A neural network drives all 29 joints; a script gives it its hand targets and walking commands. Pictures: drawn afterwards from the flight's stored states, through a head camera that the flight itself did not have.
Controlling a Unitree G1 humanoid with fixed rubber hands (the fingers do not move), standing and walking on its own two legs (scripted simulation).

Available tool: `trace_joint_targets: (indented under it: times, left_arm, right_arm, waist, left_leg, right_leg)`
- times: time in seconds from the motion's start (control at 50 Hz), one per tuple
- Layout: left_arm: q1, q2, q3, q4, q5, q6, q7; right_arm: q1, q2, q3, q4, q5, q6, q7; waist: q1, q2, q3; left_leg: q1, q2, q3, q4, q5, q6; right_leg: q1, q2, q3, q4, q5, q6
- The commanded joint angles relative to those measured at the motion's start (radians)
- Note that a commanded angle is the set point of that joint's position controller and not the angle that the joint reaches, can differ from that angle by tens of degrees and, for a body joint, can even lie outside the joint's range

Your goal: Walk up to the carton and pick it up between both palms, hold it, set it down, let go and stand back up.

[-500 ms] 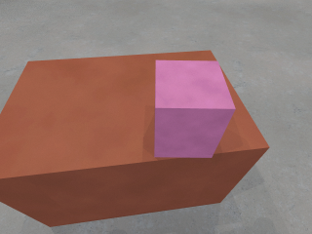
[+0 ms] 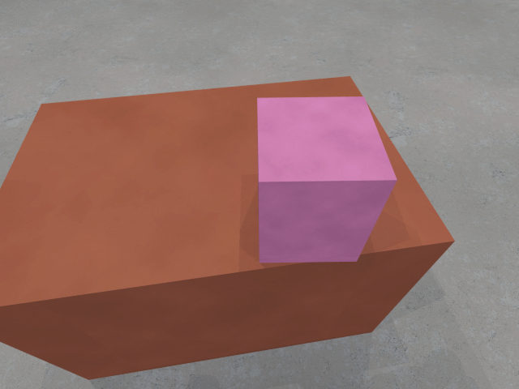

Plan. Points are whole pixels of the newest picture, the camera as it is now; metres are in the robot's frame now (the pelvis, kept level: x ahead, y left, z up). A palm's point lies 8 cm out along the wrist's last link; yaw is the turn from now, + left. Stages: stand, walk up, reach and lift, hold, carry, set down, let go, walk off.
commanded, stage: stand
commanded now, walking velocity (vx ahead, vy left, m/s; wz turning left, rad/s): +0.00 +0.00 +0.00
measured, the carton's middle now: (309, 183) +0.48 -0.06 +0.01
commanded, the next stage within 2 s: reach and lift in 0.90 s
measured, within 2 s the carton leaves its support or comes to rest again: neither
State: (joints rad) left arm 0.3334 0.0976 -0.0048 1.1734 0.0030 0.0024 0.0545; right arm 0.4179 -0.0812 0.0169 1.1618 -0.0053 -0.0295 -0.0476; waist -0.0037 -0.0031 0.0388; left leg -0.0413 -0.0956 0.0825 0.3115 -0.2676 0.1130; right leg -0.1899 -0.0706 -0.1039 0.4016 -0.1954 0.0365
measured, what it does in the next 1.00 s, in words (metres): stands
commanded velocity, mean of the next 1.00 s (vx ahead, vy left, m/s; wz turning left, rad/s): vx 0.00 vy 0.00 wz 0.00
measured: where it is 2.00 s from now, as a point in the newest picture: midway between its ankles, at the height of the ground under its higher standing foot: outside the picture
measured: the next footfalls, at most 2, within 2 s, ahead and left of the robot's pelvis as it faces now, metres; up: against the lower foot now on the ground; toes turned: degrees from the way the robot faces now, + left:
none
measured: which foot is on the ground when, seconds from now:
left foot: down 0.00-1.00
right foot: down 0.00-1.00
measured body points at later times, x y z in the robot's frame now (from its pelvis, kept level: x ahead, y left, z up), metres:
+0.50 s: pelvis +0.00 -0.02 +0.00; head +0.01 -0.02 +0.45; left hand -0.05 +0.16 -0.17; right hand -0.06 -0.21 -0.16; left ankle -0.06 +0.04 -0.74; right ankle +0.01 -0.14 -0.74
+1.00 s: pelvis -0.02 -0.02 -0.01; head +0.00 -0.01 +0.44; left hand -0.04 +0.18 -0.18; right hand -0.04 -0.22 -0.17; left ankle -0.06 +0.04 -0.74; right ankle +0.01 -0.14 -0.74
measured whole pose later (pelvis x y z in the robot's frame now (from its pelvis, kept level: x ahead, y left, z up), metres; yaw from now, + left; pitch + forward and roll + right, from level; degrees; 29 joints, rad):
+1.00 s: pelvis -0.02 -0.02 -0.01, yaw +1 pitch +2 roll -1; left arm 0.24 0.13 -0.01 1.16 -0.06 0.19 0.01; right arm 0.28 -0.07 -0.06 1.13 -0.05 0.10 -0.01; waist -0.02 -0.01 0.00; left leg -0.22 -0.05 0.06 0.51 -0.33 0.07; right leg -0.32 -0.03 -0.11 0.52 -0.29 -0.02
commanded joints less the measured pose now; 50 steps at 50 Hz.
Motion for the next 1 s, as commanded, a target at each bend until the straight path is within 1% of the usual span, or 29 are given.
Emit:
trace_joint_targets:
  times: [0.0,0.02,0.04,0.06,0.1,0.12,0.14,0.16,0.18,0.2,0.28,0.3,0.34,0.4,0.52,0.58,0.64,0.66,0.68,0.72,0.8,0.84,0.86,0.88,0.9,0.92,0.94,0.96,0.98]
  left_arm:
    - [0.099,0.051,0.005,0.001,0.000,-0.008,-0.001]
    - [0.113,0.046,0.005,0.012,0.004,-0.009,0.000]
    - [0.107,0.047,0.005,0.009,0.000,-0.010,0.002]
    - [0.114,0.034,0.005,0.012,-0.002,-0.009,0.004]
    - [0.108,0.040,0.005,0.008,0.005,-0.009,0.002]
    - [0.098,0.042,0.003,0.009,0.008,-0.009,0.000]
    - [0.095,0.039,0.007,0.008,0.008,-0.011,-0.001]
    - [0.105,0.022,0.003,0.009,0.002,-0.009,0.000]
    - [0.121,0.031,0.006,0.014,0.005,-0.010,0.000]
    - [0.112,0.033,0.005,0.017,0.002,-0.012,0.000]
    - [0.100,0.037,0.010,0.015,0.015,-0.012,0.001]
    - [0.121,0.038,0.007,0.023,0.010,-0.011,0.000]
    - [0.106,0.043,0.011,0.026,0.010,-0.010,-0.002]
    - [0.114,0.026,0.006,0.028,0.011,-0.013,-0.003]
    - [0.112,0.018,0.005,0.034,0.013,-0.014,-0.004]
    - [0.120,0.023,0.002,0.037,0.012,-0.014,-0.005]
    - [0.104,0.030,0.003,0.040,0.011,-0.016,-0.004]
    - [0.112,0.036,0.006,0.039,0.008,-0.017,-0.006]
    - [0.111,0.035,0.007,0.042,0.006,-0.014,-0.007]
    - [0.119,0.013,0.002,0.045,0.012,-0.011,-0.009]
    - [0.120,0.027,0.007,0.043,0.005,-0.019,-0.005]
    - [0.110,0.026,0.004,0.042,0.011,-0.014,-0.006]
    - [0.121,0.032,0.004,0.042,0.006,-0.013,-0.005]
    - [0.125,0.035,0.002,0.053,0.006,-0.011,-0.008]
    - [-0.994,0.402,0.065,-0.366,-0.072,0.189,-0.080]
    - [-0.760,0.377,0.016,-0.283,-0.131,0.332,-0.053]
    - [-0.756,0.375,0.013,-0.347,-0.173,0.410,-0.043]
    - [-0.677,0.295,-0.009,-0.319,-0.194,0.494,-0.036]
    - [-0.627,0.285,-0.004,-0.367,-0.204,0.560,-0.030]
  right_arm:
    - [0.113,-0.073,-0.008,0.010,-0.001,-0.007,-0.004]
    - [0.107,-0.076,-0.010,0.006,-0.001,-0.007,-0.004]
    - [0.119,-0.086,-0.014,0.009,-0.001,-0.006,-0.002]
    - [0.102,-0.064,-0.010,0.005,-0.001,-0.004,0.000]
    - [0.111,-0.076,-0.013,0.008,-0.003,-0.001,-0.002]
    - [0.119,-0.079,-0.013,0.008,-0.001,-0.003,-0.002]
    - [0.119,-0.075,-0.012,0.011,-0.004,-0.005,-0.002]
    - [0.120,-0.085,-0.015,0.013,-0.001,-0.005,-0.001]
    - [0.102,-0.069,-0.014,0.011,-0.005,-0.003,-0.001]
    - [0.102,-0.071,-0.012,0.010,0.005,-0.004,-0.001]
    - [0.096,-0.066,-0.011,0.014,-0.006,-0.002,-0.002]
    - [0.102,-0.058,-0.009,0.009,-0.004,-0.002,0.001]
    - [0.099,-0.056,-0.009,0.016,0.001,-0.002,0.002]
    - [0.082,-0.065,-0.008,-0.001,0.000,-0.001,0.001]
    - [0.102,-0.054,-0.007,0.011,-0.001,-0.003,0.000]
    - [0.076,-0.058,-0.008,0.007,-0.001,-0.002,-0.002]
    - [0.092,-0.056,-0.007,0.009,-0.001,-0.007,0.000]
    - [0.097,-0.061,-0.005,0.010,-0.006,-0.008,0.002]
    - [0.094,-0.055,-0.001,0.008,-0.005,-0.008,0.003]
    - [0.075,-0.055,-0.007,0.005,-0.002,-0.006,0.002]
    - [0.091,-0.052,-0.004,0.014,-0.003,-0.013,0.000]
    - [0.091,-0.044,-0.006,0.019,-0.007,-0.009,0.000]
    - [0.091,-0.048,-0.006,0.016,-0.005,-0.007,0.000]
    - [0.096,-0.060,-0.006,0.013,-0.004,-0.005,0.002]
    - [-1.047,-0.168,-0.176,-0.350,-0.079,0.063,0.040]
    - [-0.850,-0.195,-0.189,-0.293,-0.094,0.209,0.065]
    - [-0.853,-0.192,-0.151,-0.396,-0.075,0.284,0.087]
    - [-0.783,-0.180,-0.120,-0.413,-0.050,0.358,0.107]
    - [-0.705,-0.196,-0.097,-0.481,-0.009,0.415,0.111]
  waist:
    - [0.008,0.013,0.018]
    - [0.011,0.035,0.028]
    - [-0.007,0.002,0.034]
    - [0.012,0.012,0.049]
    - [0.003,-0.028,0.055]
    - [-0.007,0.006,0.049]
    - [-0.001,-0.019,0.052]
    - [0.001,0.020,0.059]
    - [0.018,0.002,0.062]
    - [0.001,0.005,0.063]
    - [0.003,0.028,0.088]
    - [0.003,0.010,0.078]
    - [0.006,0.032,0.091]
    - [0.002,-0.007,0.070]
    - [-0.004,0.017,0.076]
    - [0.007,0.018,0.082]
    - [-0.004,-0.003,0.054]
    - [0.002,0.002,0.042]
    - [0.009,-0.030,0.060]
    - [0.011,-0.004,0.088]
    - [0.015,0.012,0.059]
    - [0.010,0.048,0.055]
    - [0.018,0.030,0.063]
    - [0.017,-0.003,0.058]
    - [-0.051,-0.073,-0.121]
    - [-0.040,-0.056,-0.007]
    - [-0.019,-0.078,-0.052]
    - [0.009,-0.074,-0.148]
    - [0.034,-0.051,-0.264]
  left_leg:
    - [-0.056,0.207,-0.138,-0.033,0.428,-0.055]
    - [-0.051,0.216,-0.133,-0.033,0.431,-0.051]
    - [-0.065,0.224,-0.144,-0.040,0.442,-0.060]
    - [-0.061,0.216,-0.134,-0.037,0.393,-0.048]
    - [-0.079,0.218,-0.135,-0.038,0.383,-0.048]
    - [-0.072,0.218,-0.130,-0.045,0.397,-0.063]
    - [-0.072,0.218,-0.132,-0.037,0.420,-0.054]
    - [-0.095,0.213,-0.135,-0.034,0.409,-0.053]
    - [-0.075,0.212,-0.126,-0.033,0.361,-0.041]
    - [-0.083,0.208,-0.122,-0.027,0.359,-0.044]
    - [-0.099,0.212,-0.128,-0.031,0.343,-0.043]
    - [-0.117,0.208,-0.129,-0.029,0.300,-0.038]
    - [-0.135,0.202,-0.123,-0.043,0.250,-0.045]
    - [-0.115,0.209,-0.128,-0.049,0.236,-0.041]
    - [-0.101,0.212,-0.129,-0.050,0.251,-0.050]
    - [-0.099,0.212,-0.129,-0.044,0.230,-0.050]
    - [-0.103,0.211,-0.134,-0.042,0.238,-0.042]
    - [-0.103,0.213,-0.137,-0.040,0.231,-0.043]
    - [-0.128,0.206,-0.138,-0.047,0.175,-0.042]
    - [-0.138,0.206,-0.132,-0.070,0.133,-0.041]
    - [-0.079,0.215,-0.128,-0.039,0.326,-0.052]
    - [-0.085,0.211,-0.130,-0.052,0.265,-0.048]
    - [-0.101,0.211,-0.138,-0.051,0.242,-0.046]
    - [-0.105,0.207,-0.135,-0.065,0.135,-0.043]
    - [-0.617,0.170,-0.112,0.179,0.004,-0.093]
    - [-0.755,0.163,-0.065,0.210,-0.203,-0.088]
    - [-0.826,0.173,-0.059,0.209,-0.236,-0.074]
    - [-0.771,0.167,-0.033,0.218,-0.211,-0.090]
    - [-0.739,0.164,-0.025,0.264,-0.141,-0.109]
  right_leg:
    - [0.039,-0.058,0.064,-0.019,0.134,-0.044]
    - [0.032,-0.056,0.067,-0.026,0.120,-0.039]
    - [0.031,-0.060,0.070,-0.021,0.120,-0.038]
    - [0.010,-0.058,0.071,-0.030,0.112,-0.043]
    - [0.032,-0.061,0.067,-0.031,0.136,-0.039]
    - [0.035,-0.063,0.058,-0.022,0.134,-0.040]
    - [0.044,-0.058,0.065,-0.023,0.142,-0.042]
    - [0.048,-0.059,0.068,-0.025,0.141,-0.046]
    - [0.031,-0.056,0.069,-0.033,0.125,-0.047]
    - [0.042,-0.063,0.075,-0.029,0.148,-0.051]
    - [0.041,-0.058,0.077,-0.045,0.140,-0.048]
    - [0.051,-0.058,0.080,-0.048,0.129,-0.053]
    - [0.053,-0.064,0.080,-0.049,0.124,-0.053]
    - [0.042,-0.066,0.079,-0.053,0.136,-0.050]
    - [0.029,-0.065,0.084,-0.058,0.113,-0.059]
    - [0.012,-0.061,0.077,-0.062,0.121,-0.052]
    - [0.046,-0.062,0.086,-0.063,0.127,-0.054]
    - [0.062,-0.060,0.081,-0.060,0.123,-0.052]
    - [0.060,-0.052,0.088,-0.076,0.103,-0.054]
    - [0.037,-0.057,0.089,-0.075,0.096,-0.050]
    - [0.048,-0.053,0.084,-0.052,0.151,-0.059]
    - [0.047,-0.053,0.084,-0.063,0.122,-0.058]
    - [0.042,-0.057,0.085,-0.067,0.113,-0.050]
    - [0.032,-0.054,0.091,-0.076,0.074,-0.057]
    - [-0.131,0.040,0.060,0.211,-0.181,-0.082]
    - [0.004,0.017,0.069,0.274,-0.275,-0.096]
    - [0.085,0.011,0.079,0.327,-0.290,-0.092]
    - [0.165,0.006,0.085,0.320,-0.246,-0.083]
    - [0.138,-0.006,0.112,0.339,-0.133,-0.077]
